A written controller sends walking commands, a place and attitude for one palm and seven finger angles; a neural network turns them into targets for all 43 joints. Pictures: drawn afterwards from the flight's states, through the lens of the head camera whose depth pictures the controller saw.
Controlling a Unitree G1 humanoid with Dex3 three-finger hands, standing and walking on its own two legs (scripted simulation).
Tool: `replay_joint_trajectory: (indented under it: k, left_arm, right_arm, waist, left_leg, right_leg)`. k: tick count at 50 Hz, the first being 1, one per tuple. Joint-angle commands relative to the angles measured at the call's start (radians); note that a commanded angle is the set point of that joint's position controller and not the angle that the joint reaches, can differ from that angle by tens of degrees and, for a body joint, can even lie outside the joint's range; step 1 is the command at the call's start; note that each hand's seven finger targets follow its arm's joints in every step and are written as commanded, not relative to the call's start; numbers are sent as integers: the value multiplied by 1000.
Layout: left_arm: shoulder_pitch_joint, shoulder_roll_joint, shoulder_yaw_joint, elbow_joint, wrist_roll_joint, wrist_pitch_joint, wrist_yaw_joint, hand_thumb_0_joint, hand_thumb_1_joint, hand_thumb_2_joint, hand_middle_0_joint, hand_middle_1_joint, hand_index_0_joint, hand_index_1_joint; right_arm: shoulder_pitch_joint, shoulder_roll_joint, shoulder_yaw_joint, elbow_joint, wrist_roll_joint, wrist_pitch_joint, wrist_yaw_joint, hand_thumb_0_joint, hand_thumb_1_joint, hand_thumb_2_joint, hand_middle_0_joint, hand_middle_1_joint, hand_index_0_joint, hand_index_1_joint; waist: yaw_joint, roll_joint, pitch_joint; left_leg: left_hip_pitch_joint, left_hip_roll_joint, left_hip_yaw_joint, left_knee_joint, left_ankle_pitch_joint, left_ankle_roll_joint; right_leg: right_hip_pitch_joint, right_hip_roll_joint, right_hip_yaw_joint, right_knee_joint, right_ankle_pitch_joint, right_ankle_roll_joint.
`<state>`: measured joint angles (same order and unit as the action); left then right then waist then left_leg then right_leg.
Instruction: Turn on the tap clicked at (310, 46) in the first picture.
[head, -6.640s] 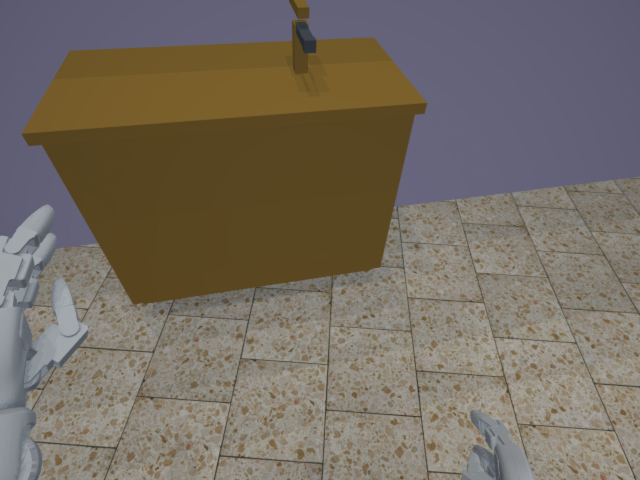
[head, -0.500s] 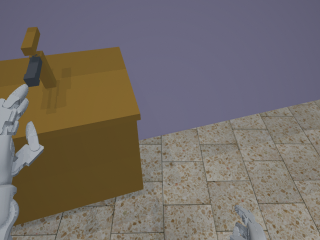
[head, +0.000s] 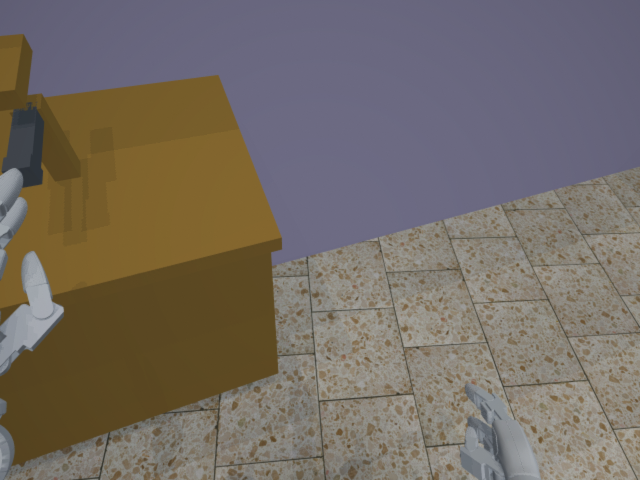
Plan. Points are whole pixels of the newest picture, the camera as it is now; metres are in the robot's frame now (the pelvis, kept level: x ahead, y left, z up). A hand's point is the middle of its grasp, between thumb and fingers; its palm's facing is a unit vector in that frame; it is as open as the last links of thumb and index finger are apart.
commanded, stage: shuffle to correct the standing spot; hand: left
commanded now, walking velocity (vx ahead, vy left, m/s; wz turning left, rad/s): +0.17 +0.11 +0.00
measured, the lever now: (23, 171) +0.41 +0.39 +0.13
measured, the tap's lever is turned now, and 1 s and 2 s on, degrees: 0 0 0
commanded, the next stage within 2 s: come to a stop and stand still in 0.74 s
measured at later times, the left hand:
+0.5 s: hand (48, 285) +0.25 +0.26 +0.17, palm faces +0.40 -0.83 -0.39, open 7.4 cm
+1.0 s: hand (39, 243) +0.29 +0.29 +0.17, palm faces +0.39 -0.80 -0.46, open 7.4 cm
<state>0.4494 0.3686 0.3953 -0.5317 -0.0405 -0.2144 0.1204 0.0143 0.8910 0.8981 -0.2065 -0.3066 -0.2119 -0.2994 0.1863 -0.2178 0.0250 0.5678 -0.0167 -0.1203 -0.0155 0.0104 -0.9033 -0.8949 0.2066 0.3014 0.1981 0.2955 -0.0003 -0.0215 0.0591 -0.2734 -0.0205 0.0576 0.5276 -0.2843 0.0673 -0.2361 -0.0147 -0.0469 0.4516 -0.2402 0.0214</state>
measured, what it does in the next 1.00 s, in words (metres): steps on the spot: right foot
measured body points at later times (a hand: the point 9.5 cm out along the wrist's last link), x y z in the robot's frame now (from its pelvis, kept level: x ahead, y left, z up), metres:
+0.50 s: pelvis +0.03 +0.02 -0.02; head +0.05 +0.03 +0.43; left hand +0.22 +0.31 +0.19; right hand +0.20 -0.21 -0.10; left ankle +0.00 +0.07 -0.74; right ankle -0.01 -0.14 -0.74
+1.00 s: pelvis +0.08 +0.04 -0.01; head +0.08 +0.03 +0.44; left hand +0.26 +0.33 +0.19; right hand +0.24 -0.18 -0.10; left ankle +0.04 +0.09 -0.73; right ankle +0.12 -0.03 -0.74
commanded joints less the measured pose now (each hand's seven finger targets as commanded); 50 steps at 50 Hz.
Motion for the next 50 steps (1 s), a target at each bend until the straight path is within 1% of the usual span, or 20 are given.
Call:
replay_joint_trajectory:
  k: [1, 6, 15, 19, 22, 25, 27, 28, 30, 31, 32, 33, 34, 36, 40, 44, 46, 47, 49, 50]
  left_arm:
    - [-5, 153, 95, -182, -5, -52, 19, 0, 900, 900, -200, -300, -200, -300]
    - [-57, 156, 93, -167, -9, -53, 17, 0, 900, 900, -200, -300, -200, -300]
    - [-79, 162, 84, -187, -7, -51, 25, 0, 900, 900, -200, -300, -200, -300]
    - [-82, 167, 93, -211, -13, -52, 24, 0, 900, 900, -200, -300, -200, -300]
    - [-48, 174, 108, -201, -12, -57, 25, 0, 900, 900, -200, -300, -200, -300]
    - [5, 187, 130, -172, -18, -60, 33, 0, 900, 900, -200, -300, -200, -300]
    - [-15, 204, 141, -189, -16, -73, 44, 0, 900, 900, -200, -300, -200, -300]
    - [-31, 215, 151, -201, -15, -77, 49, 0, 900, 900, -200, -300, -200, -300]
    - [-82, 165, 104, -215, -11, -66, 50, 0, 900, 900, -200, -300, -200, -300]
    - [-99, 154, 95, -237, -10, -62, 43, 0, 900, 900, -200, -300, -200, -300]
    - [-114, 160, 97, -280, -9, -66, 40, 0, 900, 900, -200, -300, -200, -300]
    - [-110, 180, 103, -244, -8, -70, 34, 0, 900, 900, -200, -300, -200, -300]
    - [-123, 183, 103, -229, -2, -63, 34, 0, 900, 900, -200, -300, -200, -300]
    - [-148, 173, 86, -234, 6, -65, 34, 0, 900, 900, -200, -300, -200, -300]
    - [-34, 144, 74, -175, 7, -49, 28, 0, 900, 900, -200, -300, -200, -300]
    - [33, 159, 101, -132, -4, -29, 30, 0, 900, 900, -200, -300, -200, -300]
    - [7, 170, 109, -95, -6, -19, 30, 0, 900, 900, -200, -300, -200, -300]
    - [-17, 183, 114, -84, -2, -17, 32, 0, 900, 900, -200, -300, -200, -300]
    - [-69, 155, 88, -108, -15, -20, 22, 0, 900, 900, -200, -300, -200, -300]
    - [-83, 150, 80, -132, -16, -24, 23, 0, 900, 900, -200, -300, -200, -300]
  right_arm:
    - [-63, -138, -63, -154, 9, -35, -16, 0, -900, -900, 200, 300, 200, 300]
    - [-65, -128, -57, -167, 13, -22, -26, 0, -900, -900, 200, 300, 200, 300]
    - [-66, -128, -60, -162, 22, -9, -22, 0, -900, -900, 200, 300, 200, 300]
    - [-65, -127, -60, -165, 24, -2, -21, 0, -900, -900, 200, 300, 200, 300]
    - [-61, -127, -65, -169, 24, -2, -17, 0, -900, -900, 200, 300, 200, 300]
    - [-64, -124, -71, -162, 32, 9, -15, 0, -900, -900, 200, 300, 200, 300]
    - [-81, -121, -77, -151, 36, 15, -11, 0, -900, -900, 200, 300, 200, 300]
    - [-98, -123, -73, -146, 36, 20, -9, 0, -900, -900, 200, 300, 200, 300]
    - [-67, -110, -61, -119, 36, 30, -10, 0, -900, -900, 200, 300, 200, 300]
    - [-58, -126, -67, -119, 36, 30, -20, 0, -900, -900, 200, 300, 200, 300]
    - [-69, -145, -80, -146, 31, 17, -25, 0, -900, -900, 200, 300, 200, 300]
    - [-88, -132, -79, -151, 21, 2, -26, 0, -900, -900, 200, 300, 200, 300]
    - [-84, -111, -67, -146, 12, -7, -25, 0, -900, -900, 200, 300, 200, 300]
    - [-81, -112, -69, -132, 13, -23, -25, 0, -900, -900, 200, 300, 200, 300]
    - [-70, -116, -56, -127, 13, -38, -33, 0, -900, -900, 200, 300, 200, 300]
    - [-64, -118, -49, -145, 7, -21, -48, 0, -900, -900, 200, 300, 200, 300]
    - [-66, -118, -49, -152, 6, -8, -56, 0, -900, -900, 200, 300, 200, 300]
    - [-59, -118, -56, -152, 5, -2, -56, 0, -900, -900, 200, 300, 200, 300]
    - [-48, -124, -77, -151, 26, -8, -36, 0, -900, -900, 200, 300, 200, 300]
    - [-52, -130, -77, -144, 32, -7, -24, 0, -900, -900, 200, 300, 200, 300]
  waist:
    - [-8, 96, -199]
    - [-8, 127, -154]
    - [-11, 88, -201]
    - [-14, 156, -182]
    - [-9, 124, -194]
    - [10, -55, -244]
    - [15, -171, -211]
    - [22, -131, -163]
    - [-36, -26, -98]
    - [-59, 177, -92]
    - [-48, 415, -103]
    - [-41, 402, -93]
    - [-36, 295, -68]
    - [-28, 111, -77]
    - [-9, 173, -116]
    - [-4, 134, -138]
    - [3, 47, -154]
    - [6, -23, -182]
    - [-2, -190, -222]
    - [-3, -163, -188]
  left_leg:
    - [25, 95, -116, -87, 209, -43]
    - [6, 110, -149, -100, 150, -33]
    - [10, 82, -118, 35, 341, -57]
    - [41, 107, -158, -4, 400, -62]
    - [37, 109, -148, 25, 455, -68]
    - [-147, 44, -60, 247, 381, -80]
    - [-318, -1, -12, 409, -33, -60]
    - [-348, 34, -71, 400, -245, -42]
    - [-128, 79, -115, 142, -194, -25]
    - [36, 64, -161, -43, -59, -20]
    - [177, 187, -408, -193, 57, 21]
    - [167, 261, -535, -284, -5, 58]
    - [147, 277, -576, -305, 2, 59]
    - [212, 264, -461, -256, 175, 66]
    - [106, 197, -253, -258, 210, 49]
    - [-17, 176, -194, -221, 97, 5]
    - [-177, 158, -158, -108, 79, -29]
    - [-290, 118, -126, 22, 58, -45]
    - [-309, 15, -82, 398, -95, -74]
    - [-272, 33, -118, 485, -182, -71]
  right_leg:
    - [91, -26, 16, 55, 174, -57]
    - [43, -14, -9, 104, 115, -55]
    - [79, -56, 38, 163, 222, -88]
    - [17, -25, -8, 210, 142, -68]
    - [59, -19, -24, 159, 135, -75]
    - [254, -134, 132, 132, 297, -155]
    - [315, -296, 336, 38, 322, -236]
    - [269, -345, 385, 11, 272, -237]
    - [22, -285, 235, 117, 97, -159]
    - [-134, -104, 58, 306, 30, -92]
    - [-317, 38, -64, 508, -173, -16]
    - [-381, 47, 11, 659, -353, -20]
    - [-423, 23, 43, 728, -318, -27]
    - [-463, -20, 34, 703, -237, -24]
    - [-224, -18, -47, 375, -140, -24]
    - [34, 22, -101, 92, -24, -28]
    - [264, -4, -41, -16, 69, -48]
    - [380, -83, 77, -17, 89, -91]
    - [304, -353, 471, -131, 171, -257]
    - [199, -386, 467, -176, 154, -266]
